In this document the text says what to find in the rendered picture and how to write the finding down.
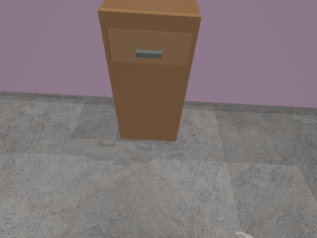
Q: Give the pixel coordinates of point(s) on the handle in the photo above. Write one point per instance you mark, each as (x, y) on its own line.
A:
(146, 54)

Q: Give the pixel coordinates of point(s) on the cabinet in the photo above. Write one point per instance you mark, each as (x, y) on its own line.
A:
(149, 97)

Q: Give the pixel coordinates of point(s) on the drawer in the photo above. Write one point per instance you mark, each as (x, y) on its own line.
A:
(174, 46)

